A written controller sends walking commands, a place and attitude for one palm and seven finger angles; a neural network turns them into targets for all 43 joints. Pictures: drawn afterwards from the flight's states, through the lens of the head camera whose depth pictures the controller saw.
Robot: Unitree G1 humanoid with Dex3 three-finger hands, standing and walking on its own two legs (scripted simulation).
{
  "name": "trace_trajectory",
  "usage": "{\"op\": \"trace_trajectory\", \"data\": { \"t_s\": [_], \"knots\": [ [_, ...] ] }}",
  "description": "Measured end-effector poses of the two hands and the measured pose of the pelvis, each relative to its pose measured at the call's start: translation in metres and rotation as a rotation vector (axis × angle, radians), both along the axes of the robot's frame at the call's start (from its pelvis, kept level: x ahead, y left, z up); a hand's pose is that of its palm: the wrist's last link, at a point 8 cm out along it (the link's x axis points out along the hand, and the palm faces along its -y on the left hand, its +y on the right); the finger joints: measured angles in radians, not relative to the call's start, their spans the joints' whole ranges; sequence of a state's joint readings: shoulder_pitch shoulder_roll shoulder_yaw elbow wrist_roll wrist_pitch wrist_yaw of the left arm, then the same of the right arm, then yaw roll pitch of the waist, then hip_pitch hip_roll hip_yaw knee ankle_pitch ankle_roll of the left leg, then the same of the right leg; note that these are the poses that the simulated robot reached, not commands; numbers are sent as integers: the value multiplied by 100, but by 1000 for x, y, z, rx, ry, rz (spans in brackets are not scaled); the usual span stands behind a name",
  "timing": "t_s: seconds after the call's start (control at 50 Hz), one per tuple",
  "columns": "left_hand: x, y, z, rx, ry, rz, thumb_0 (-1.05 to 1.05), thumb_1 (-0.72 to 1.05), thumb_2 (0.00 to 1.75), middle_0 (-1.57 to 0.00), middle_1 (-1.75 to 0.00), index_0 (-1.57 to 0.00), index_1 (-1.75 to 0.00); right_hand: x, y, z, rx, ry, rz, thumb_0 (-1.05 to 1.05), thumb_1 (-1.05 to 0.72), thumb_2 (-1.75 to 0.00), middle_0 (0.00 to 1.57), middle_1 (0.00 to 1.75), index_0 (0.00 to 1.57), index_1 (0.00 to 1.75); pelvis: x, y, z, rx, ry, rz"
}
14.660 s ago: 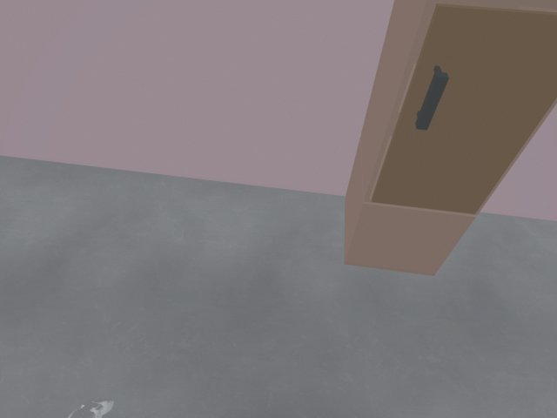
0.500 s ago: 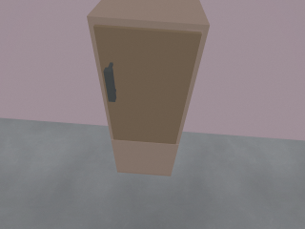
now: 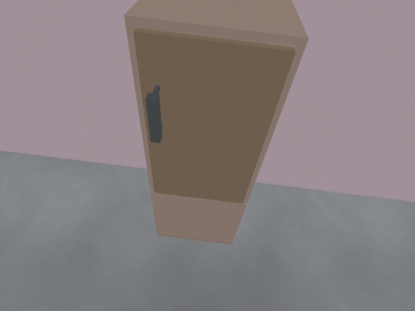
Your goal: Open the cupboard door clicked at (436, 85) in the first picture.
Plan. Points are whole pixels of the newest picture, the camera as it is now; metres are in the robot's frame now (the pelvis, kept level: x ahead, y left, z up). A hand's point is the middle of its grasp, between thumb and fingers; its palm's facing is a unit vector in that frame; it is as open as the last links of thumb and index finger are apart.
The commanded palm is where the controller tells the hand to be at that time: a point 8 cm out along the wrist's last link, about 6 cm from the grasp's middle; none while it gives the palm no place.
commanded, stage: come to a stop and stand still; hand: left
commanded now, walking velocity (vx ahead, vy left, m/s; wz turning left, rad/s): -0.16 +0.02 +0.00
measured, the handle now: (156, 114) +0.54 +0.18 +0.07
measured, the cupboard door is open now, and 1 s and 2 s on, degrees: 0 0 0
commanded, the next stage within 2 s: look again from close up in 1.00 s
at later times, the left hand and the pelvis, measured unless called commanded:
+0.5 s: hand out of the picture +0.03 +0.17 -0.16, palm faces +0.02 -0.97 -0.24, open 7.4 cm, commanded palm none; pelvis -0.03 -0.02 +0.00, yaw +0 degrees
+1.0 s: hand out of the picture -0.12 +0.13 -0.17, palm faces +0.06 -0.99 -0.12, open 7.4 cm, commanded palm none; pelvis -0.06 -0.01 +0.01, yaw +0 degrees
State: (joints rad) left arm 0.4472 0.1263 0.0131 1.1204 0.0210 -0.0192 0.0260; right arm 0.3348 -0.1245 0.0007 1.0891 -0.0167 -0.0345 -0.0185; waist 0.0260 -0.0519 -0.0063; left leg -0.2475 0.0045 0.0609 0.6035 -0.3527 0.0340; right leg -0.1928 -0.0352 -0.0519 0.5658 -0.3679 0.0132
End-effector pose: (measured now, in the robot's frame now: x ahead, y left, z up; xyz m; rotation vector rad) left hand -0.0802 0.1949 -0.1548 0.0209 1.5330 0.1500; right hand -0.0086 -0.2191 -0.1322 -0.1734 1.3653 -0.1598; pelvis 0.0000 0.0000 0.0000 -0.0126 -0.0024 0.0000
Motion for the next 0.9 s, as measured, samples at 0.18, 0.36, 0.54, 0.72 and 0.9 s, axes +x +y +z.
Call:
{"op": "trace_trajectory", "data": {
  "t_s": [0.18, 0.36, 0.54, 0.72, 0.9],
  "knots": [
    [58, 11, 10, 36, -69, -43, 0, 91, 90, -20, -30, -20, -30, 26, 0, 6, -33, -16, -27, 2, -94, -90, 20, 30, 20, 30, 11, 6, 9, 8, 1, -13],
    [109, 35, 24, 165, -225, -114, 1, 92, 90, -20, -30, -20, -30, 17, -20, -7, -6, -51, -51, 1, -93, -90, 20, 30, 20, 30, -12, -12, 5, 20, -11, -33],
    [98, 15, 22, 125, -310, -116, 0, 91, 90, -19, -30, -20, -30, -13, -27, -6, 13, -52, -38, 1, -92, -90, 20, 30, 20, 30, -38, -21, 4, 15, -39, -8],
    [41, 7, 18, 82, -224, -81, 0, 94, 90, -20, -30, -20, -30, -52, -21, 5, 19, 14, -14, 1, -92, -90, 20, 30, 20, 30, -56, -23, 11, 7, -25, -2],
    [-26, -5, 15, 36, -54, -39, 0, 92, 90, -20, -30, -20, -30, -79, -8, 4, 37, 83, -21, 1, -91, -90, 20, 30, 20, 30, -59, -18, 12, 3, -13, 3]
  ]
}}
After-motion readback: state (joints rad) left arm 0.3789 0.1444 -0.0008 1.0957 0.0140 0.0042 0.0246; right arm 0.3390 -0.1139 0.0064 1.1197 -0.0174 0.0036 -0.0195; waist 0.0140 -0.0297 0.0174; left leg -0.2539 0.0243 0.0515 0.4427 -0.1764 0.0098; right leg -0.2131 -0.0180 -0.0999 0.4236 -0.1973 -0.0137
